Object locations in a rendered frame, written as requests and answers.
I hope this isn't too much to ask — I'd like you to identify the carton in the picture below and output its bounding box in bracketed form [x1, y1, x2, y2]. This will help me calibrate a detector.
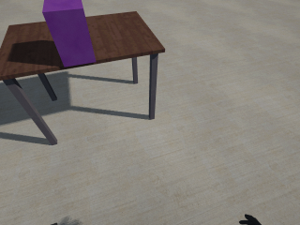
[42, 0, 96, 68]

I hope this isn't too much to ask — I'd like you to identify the robot right hand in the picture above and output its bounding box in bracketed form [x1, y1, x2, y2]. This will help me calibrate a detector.
[239, 214, 262, 225]

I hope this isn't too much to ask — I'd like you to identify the table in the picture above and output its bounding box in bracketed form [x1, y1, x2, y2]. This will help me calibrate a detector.
[0, 11, 165, 145]

